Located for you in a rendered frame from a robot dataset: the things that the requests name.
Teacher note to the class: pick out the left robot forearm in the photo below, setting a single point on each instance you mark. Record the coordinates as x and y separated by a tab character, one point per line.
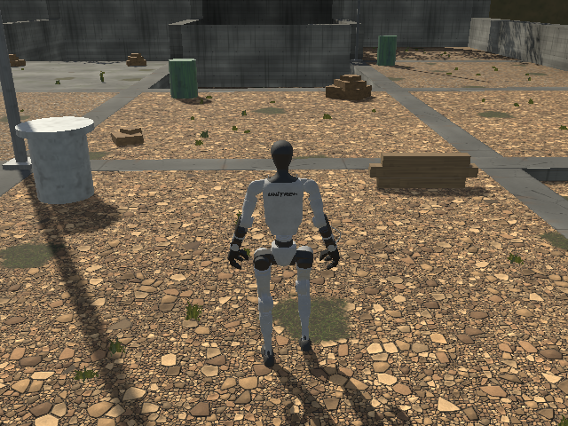
238	236

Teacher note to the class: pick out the right robot upper arm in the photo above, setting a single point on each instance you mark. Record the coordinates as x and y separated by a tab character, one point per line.
311	187

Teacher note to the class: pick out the right robot forearm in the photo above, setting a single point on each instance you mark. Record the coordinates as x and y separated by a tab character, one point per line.
327	236

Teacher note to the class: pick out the right robot hand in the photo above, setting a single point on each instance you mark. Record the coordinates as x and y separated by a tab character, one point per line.
333	254

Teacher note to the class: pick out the robot head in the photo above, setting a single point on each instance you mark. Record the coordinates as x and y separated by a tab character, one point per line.
282	153

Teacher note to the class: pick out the robot left shin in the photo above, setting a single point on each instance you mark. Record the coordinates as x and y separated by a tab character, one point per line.
266	326

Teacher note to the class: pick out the left robot hand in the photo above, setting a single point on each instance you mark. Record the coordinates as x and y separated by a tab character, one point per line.
237	255

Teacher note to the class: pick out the left robot upper arm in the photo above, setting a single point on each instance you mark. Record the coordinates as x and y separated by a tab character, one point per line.
249	204

